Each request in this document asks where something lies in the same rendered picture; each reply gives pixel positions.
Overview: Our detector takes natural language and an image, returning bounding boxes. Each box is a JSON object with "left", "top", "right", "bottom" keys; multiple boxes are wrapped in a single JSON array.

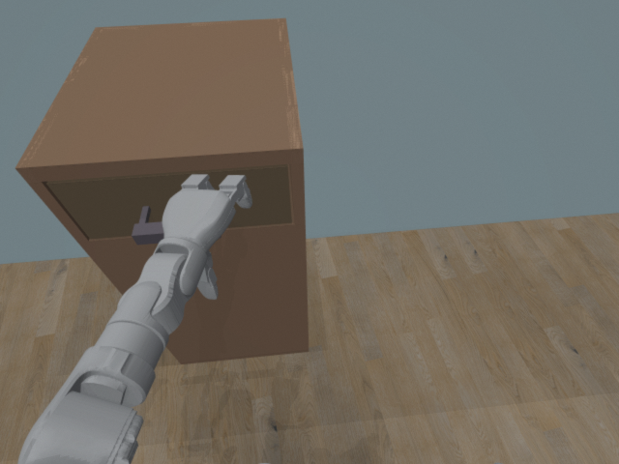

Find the robot left forearm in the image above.
[{"left": 17, "top": 238, "right": 207, "bottom": 464}]

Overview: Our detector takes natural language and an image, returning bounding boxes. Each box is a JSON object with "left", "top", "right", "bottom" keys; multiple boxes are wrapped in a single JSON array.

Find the drawer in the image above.
[{"left": 46, "top": 164, "right": 292, "bottom": 239}]

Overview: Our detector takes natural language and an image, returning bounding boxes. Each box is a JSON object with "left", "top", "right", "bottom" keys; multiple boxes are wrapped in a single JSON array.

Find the handle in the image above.
[{"left": 132, "top": 206, "right": 221, "bottom": 245}]

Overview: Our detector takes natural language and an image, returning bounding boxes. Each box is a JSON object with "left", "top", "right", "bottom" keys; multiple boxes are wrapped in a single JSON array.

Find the robot left hand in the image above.
[{"left": 162, "top": 175, "right": 252, "bottom": 300}]

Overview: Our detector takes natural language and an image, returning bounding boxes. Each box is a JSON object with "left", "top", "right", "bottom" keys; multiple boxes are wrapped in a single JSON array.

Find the cabinet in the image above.
[{"left": 15, "top": 18, "right": 309, "bottom": 364}]

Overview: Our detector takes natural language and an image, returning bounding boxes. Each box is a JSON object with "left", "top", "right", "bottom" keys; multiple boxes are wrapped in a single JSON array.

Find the left robot upper arm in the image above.
[{"left": 24, "top": 391, "right": 144, "bottom": 464}]

